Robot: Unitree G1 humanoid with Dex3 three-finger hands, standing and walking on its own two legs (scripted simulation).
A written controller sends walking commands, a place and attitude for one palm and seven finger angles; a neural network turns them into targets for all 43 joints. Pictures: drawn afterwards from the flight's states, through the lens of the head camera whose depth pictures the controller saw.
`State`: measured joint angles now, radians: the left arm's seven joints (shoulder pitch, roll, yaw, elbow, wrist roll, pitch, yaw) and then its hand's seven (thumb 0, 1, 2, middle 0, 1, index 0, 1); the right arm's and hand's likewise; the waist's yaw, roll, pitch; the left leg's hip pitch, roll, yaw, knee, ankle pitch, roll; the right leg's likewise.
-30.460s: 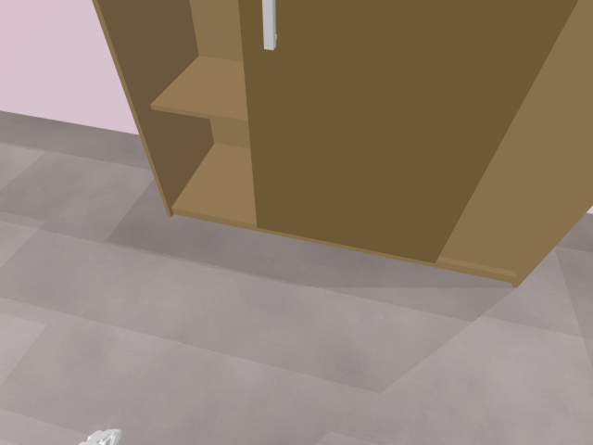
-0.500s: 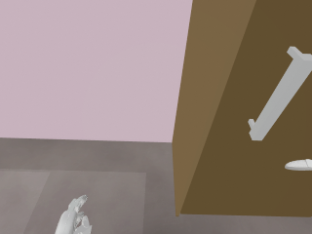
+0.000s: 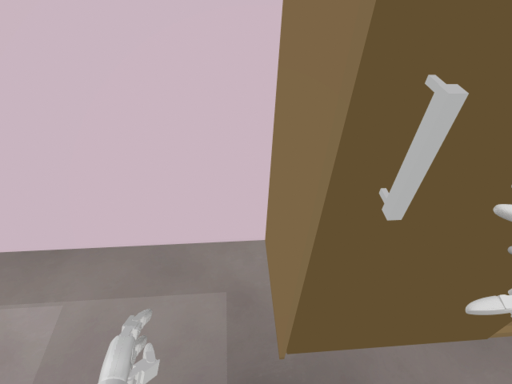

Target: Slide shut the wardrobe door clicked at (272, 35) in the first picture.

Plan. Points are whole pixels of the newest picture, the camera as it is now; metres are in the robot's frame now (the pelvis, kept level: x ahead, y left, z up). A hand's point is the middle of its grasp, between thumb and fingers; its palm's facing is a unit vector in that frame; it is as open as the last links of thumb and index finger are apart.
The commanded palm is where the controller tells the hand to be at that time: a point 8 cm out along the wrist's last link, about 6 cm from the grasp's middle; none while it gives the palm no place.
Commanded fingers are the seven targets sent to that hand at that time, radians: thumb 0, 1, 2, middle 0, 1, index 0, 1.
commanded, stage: draw the hand back to the body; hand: right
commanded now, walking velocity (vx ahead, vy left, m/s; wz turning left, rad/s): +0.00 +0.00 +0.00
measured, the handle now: (410, 154) +0.38 -0.25 +0.20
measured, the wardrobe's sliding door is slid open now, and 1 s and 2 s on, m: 0.00 0.00 0.00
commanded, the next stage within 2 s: step back with the hand held close in 1.52 s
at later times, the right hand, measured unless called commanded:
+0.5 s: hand (495, 270) +0.20 -0.28 +0.17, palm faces +0.22 +0.96 -0.18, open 14.4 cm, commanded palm +0.15 -0.32 +0.19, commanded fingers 0.00 0.22 -0.36 0.24 0.96 0.24 0.96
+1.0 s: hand (473, 253) +0.22 -0.27 +0.17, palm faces +0.45 +0.81 -0.37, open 10.2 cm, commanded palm +0.17 -0.30 +0.18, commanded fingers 0.00 -0.68 -0.80 0.21 0.43 0.21 0.43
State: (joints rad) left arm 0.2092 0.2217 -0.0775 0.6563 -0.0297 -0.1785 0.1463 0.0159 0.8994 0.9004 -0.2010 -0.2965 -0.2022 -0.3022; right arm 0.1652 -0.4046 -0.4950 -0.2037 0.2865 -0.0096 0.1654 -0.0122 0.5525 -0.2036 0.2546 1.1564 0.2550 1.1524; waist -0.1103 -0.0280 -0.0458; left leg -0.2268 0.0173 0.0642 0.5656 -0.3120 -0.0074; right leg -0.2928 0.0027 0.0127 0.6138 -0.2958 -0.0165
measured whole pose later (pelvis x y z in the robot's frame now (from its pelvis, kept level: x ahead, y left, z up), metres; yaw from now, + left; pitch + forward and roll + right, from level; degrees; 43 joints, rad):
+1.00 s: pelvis +0.02 -0.01 +0.01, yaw +2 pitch -4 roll +0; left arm 0.22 0.22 -0.03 0.67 0.01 -0.16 0.08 0.02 0.90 0.90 -0.20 -0.30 -0.20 -0.30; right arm 0.43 -0.35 -0.34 -0.38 0.07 -0.07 -0.12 0.00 -0.33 -0.63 0.23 0.64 0.23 0.63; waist -0.08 -0.05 0.01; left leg -0.08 0.03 0.02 0.43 -0.27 -0.02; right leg -0.12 0.01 -0.03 0.45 -0.26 -0.03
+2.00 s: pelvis -0.01 -0.02 +0.01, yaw +2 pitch +0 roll +1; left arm 0.19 0.24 0.01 0.54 0.00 0.01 0.09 0.02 0.90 0.90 -0.20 -0.30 -0.20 -0.30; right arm 0.53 -0.42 -0.39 -0.45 0.06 -0.15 -0.12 0.02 -0.89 -0.90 0.21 0.31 0.21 0.30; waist -0.02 -0.02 0.02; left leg -0.22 0.03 0.01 0.43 -0.20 -0.04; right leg -0.27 0.01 -0.04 0.47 -0.20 -0.05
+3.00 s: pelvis -0.16 -0.06 +0.00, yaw +0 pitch +1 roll +2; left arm 0.23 0.21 0.00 0.61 0.01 -0.08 0.07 0.01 0.90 0.90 -0.20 -0.30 -0.20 -0.30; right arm 0.50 -0.42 -0.41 -0.52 0.03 -0.24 -0.15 0.01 -0.89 -0.90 0.21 0.31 0.21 0.30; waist -0.05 0.06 -0.06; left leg -0.33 0.01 -0.09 0.53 -0.23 -0.06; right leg -0.43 0.01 -0.01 0.74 -0.34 0.01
